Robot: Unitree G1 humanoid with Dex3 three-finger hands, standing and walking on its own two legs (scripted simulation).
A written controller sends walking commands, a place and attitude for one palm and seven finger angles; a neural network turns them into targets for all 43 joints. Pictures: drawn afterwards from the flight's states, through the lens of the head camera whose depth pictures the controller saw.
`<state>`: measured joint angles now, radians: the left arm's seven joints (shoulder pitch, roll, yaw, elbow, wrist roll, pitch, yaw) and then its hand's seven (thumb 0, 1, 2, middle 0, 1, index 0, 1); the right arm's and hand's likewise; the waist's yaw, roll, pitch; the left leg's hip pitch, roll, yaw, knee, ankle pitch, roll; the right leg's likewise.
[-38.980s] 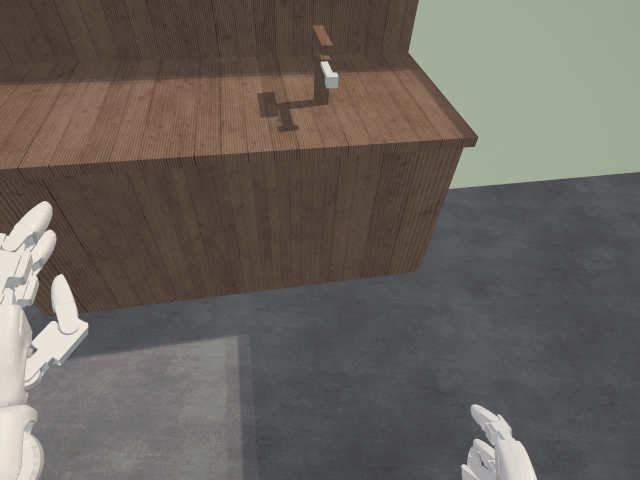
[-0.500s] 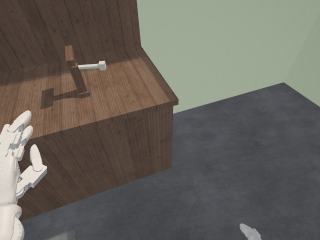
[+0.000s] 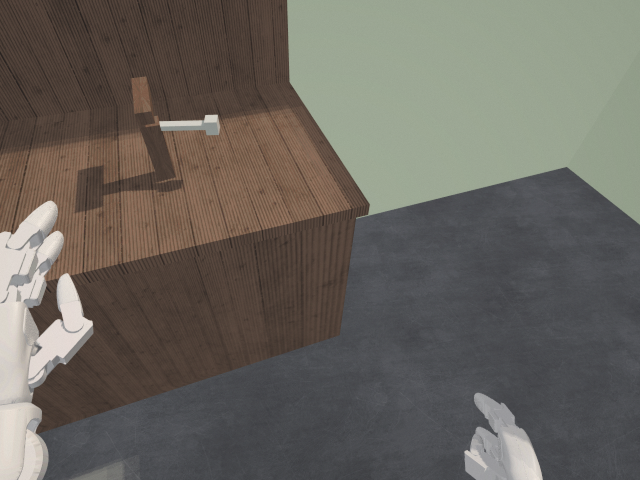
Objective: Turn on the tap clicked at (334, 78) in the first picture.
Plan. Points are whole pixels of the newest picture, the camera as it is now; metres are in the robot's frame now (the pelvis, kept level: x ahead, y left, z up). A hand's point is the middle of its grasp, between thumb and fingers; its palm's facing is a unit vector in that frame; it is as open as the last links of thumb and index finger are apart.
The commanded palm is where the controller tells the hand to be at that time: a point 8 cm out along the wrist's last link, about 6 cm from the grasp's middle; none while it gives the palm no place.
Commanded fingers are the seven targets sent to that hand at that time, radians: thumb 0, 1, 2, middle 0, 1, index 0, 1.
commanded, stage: stop stepping back and stand still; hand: left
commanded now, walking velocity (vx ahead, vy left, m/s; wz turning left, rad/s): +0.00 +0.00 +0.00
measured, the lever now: (212, 125) +0.71 +0.27 +0.05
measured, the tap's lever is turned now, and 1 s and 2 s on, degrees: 75 75 75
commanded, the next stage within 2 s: stand and check the lever's angle in 0.36 s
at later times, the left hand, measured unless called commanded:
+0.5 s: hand (65, 324) +0.21 +0.25 +0.16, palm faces +0.39 -0.86 -0.33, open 7.4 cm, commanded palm +0.16 +0.29 +0.18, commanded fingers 0.00 0.90 0.90 -0.20 -0.30 -0.20 -0.30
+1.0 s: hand (66, 334) +0.20 +0.25 +0.16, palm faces +0.39 -0.85 -0.35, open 7.4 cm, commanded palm +0.15 +0.29 +0.18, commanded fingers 0.00 0.90 0.90 -0.20 -0.30 -0.20 -0.30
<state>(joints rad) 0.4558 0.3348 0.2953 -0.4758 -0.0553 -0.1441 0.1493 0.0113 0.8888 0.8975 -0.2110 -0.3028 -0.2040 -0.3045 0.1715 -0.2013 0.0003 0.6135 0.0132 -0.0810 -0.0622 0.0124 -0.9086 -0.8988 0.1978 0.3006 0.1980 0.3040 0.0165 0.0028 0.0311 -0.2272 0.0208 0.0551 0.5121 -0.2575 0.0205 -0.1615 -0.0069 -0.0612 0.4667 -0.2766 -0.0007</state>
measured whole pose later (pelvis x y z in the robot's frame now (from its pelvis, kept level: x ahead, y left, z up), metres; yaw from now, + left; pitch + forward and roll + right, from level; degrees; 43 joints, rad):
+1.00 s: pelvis -0.01 +0.01 +0.01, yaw +0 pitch -1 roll -1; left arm 0.47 0.33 0.29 -0.44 -0.06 -0.13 0.15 0.01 0.89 0.90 -0.21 -0.30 -0.20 -0.30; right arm 0.19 -0.21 0.01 0.63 0.00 -0.05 -0.07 0.01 -0.91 -0.90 0.20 0.30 0.20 0.30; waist 0.01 0.03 0.00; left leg -0.22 0.02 0.06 0.44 -0.21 0.03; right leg -0.14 -0.01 -0.05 0.37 -0.21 0.01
